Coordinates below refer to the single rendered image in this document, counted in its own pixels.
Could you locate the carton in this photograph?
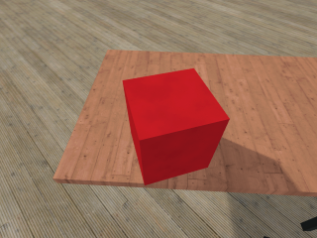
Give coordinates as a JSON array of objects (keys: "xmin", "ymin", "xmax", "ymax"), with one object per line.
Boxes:
[{"xmin": 122, "ymin": 68, "xmax": 230, "ymax": 185}]

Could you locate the table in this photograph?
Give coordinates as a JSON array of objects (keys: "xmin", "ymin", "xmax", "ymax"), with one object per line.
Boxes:
[{"xmin": 53, "ymin": 50, "xmax": 317, "ymax": 231}]

